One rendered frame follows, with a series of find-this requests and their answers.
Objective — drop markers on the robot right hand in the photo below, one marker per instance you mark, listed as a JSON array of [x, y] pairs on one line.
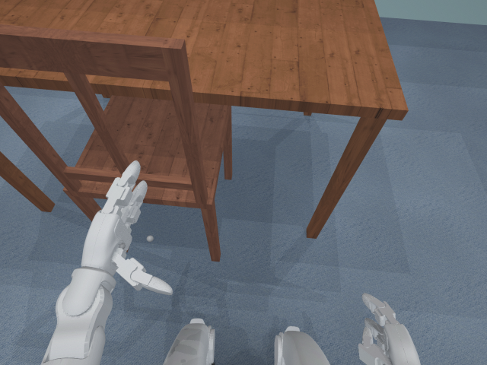
[[395, 346]]

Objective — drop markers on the chair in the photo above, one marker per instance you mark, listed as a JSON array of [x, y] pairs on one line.
[[178, 143]]

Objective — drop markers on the table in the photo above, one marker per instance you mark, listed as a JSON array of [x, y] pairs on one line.
[[311, 56]]

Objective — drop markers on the robot left hand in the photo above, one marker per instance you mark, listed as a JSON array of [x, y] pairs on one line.
[[111, 227]]

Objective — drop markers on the robot left thigh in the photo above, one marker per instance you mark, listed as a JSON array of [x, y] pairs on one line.
[[194, 345]]

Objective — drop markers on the left robot forearm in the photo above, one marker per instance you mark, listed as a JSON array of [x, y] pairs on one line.
[[82, 310]]

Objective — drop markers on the robot right thigh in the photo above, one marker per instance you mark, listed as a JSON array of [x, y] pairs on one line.
[[298, 348]]

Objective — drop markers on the robot thigh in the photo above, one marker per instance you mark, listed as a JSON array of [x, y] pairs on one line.
[[298, 348], [194, 345]]

